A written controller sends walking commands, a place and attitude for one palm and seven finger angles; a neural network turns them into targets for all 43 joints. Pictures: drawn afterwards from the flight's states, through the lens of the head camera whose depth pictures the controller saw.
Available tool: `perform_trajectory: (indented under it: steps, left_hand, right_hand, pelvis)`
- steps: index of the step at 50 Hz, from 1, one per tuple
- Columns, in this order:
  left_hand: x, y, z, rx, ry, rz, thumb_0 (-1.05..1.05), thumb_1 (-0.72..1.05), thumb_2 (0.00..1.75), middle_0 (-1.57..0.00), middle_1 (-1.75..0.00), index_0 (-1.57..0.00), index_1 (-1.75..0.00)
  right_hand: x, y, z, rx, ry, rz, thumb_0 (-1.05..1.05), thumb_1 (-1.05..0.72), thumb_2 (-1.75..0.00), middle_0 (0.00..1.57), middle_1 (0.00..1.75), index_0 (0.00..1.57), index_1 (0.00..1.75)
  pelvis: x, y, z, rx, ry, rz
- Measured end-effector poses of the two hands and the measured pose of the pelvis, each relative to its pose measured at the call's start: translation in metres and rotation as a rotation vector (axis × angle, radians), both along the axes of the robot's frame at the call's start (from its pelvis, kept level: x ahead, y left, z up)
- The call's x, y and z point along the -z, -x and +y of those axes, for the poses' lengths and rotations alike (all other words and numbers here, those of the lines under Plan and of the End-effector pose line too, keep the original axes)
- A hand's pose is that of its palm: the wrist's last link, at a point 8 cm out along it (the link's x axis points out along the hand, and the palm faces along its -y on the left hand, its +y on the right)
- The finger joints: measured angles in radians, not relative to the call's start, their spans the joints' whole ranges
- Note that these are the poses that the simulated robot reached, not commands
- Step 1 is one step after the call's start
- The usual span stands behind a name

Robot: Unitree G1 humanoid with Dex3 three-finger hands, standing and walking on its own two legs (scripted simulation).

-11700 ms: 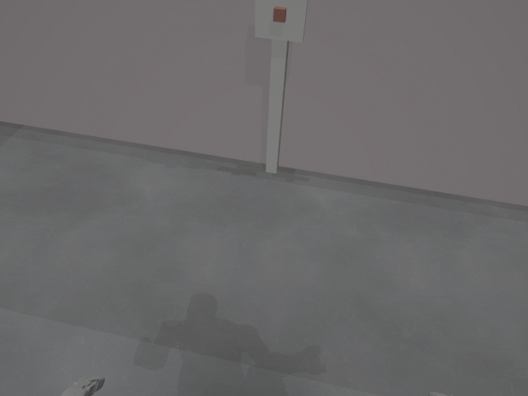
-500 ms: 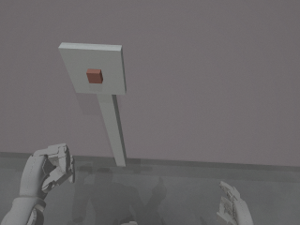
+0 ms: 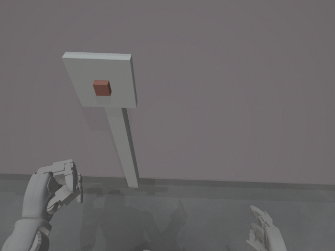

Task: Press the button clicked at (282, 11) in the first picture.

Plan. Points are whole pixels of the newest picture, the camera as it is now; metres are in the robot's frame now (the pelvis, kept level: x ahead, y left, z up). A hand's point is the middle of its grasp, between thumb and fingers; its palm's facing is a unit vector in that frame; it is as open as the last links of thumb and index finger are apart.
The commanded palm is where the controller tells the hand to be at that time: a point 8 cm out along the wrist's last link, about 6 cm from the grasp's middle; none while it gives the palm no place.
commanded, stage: aim a knuckle at the button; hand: left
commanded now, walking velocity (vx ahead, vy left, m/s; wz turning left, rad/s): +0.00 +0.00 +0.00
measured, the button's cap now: (102, 87) +0.53 +0.23 +0.08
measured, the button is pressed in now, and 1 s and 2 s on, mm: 0 0 0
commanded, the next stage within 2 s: press the button with the knuckle in 1.94 s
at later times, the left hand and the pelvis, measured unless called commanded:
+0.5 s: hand (89, 153) +0.31 +0.21 +0.07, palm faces +0.06 -1.00 -0.03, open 3.1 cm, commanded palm +0.29 +0.26 +0.07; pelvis +0.00 -0.02 +0.00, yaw -1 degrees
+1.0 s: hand (99, 128) +0.40 +0.21 +0.06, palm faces +0.05 -1.00 -0.01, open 3.1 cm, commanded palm +0.38 +0.26 +0.06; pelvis +0.01 -0.01 -0.01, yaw -2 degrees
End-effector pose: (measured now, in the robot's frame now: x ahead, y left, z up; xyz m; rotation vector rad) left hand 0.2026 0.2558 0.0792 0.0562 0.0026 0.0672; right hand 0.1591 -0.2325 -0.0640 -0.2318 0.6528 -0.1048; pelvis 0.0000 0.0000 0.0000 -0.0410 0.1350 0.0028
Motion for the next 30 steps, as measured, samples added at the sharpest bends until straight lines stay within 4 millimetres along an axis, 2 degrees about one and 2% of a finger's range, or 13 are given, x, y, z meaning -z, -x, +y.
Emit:
perform_trajectory:
  steps: [5,8,12,21,30]
  left_hand:
    - [0.0,0.001,-0.002,-0.002,0.002,0.004,0.02,0.9,0.9,-1.3,-1.5,-1.3,-1.5]
    - [0.003,-0.006,0.0,-0.008,-0.002,0.005,0.02,0.9,0.9,-1.3,-1.5,-1.3,-1.5]
    - [0.006,-0.024,0.005,-0.015,0.006,0.0,0.02,0.9,0.9,-1.3,-1.5,-1.3,-1.5]
    - [0.007,-0.074,0.0,0.019,0.023,0.015,0.02,0.9,0.9,-1.3,-1.5,-1.3,-1.5]
    - [0.013,-0.101,0.007,-0.009,0.029,0.022,0.02,0.9,0.9,-1.3,-1.5,-1.3,-1.5]
  right_hand:
    - [0.002,-0.002,-0.001,-0.008,-0.01,-0.005,0.01,-0.9,-0.89,0.2,0.3,0.21,0.3]
    - [0.004,-0.002,-0.003,-0.015,-0.004,0.005,0.01,-0.9,-0.89,0.2,0.3,0.21,0.3]
    - [0.009,0.0,-0.009,-0.011,0.004,0.03,0.01,-0.9,-0.89,0.2,0.3,0.21,0.3]
    - [0.013,0.014,-0.027,0.042,0.014,0.083,0.01,-0.9,-0.89,0.2,0.3,0.21,0.3]
    - [0.019,0.032,-0.042,0.094,0.03,0.17,0.01,-0.9,-0.89,0.2,0.3,0.21,0.3]
  pelvis:
    - [0.0,0.001,-0.005,-0.003,-0.002,0.0]
    - [0.001,0.003,-0.008,-0.009,-0.003,0.001]
    - [0.002,0.005,-0.013,-0.012,-0.003,0.004]
    - [0.0,0.002,-0.018,0.008,-0.014,0.015]
    - [0.0,-0.004,-0.02,0.025,-0.019,0.037]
